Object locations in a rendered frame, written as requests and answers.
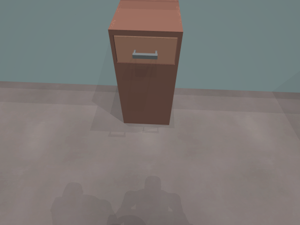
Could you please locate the handle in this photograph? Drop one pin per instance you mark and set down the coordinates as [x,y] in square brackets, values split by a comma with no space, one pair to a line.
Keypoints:
[145,55]

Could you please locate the drawer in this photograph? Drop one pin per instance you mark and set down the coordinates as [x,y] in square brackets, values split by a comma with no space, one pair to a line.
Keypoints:
[165,47]

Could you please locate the cabinet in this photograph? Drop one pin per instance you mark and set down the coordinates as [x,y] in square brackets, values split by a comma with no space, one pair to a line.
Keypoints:
[146,90]

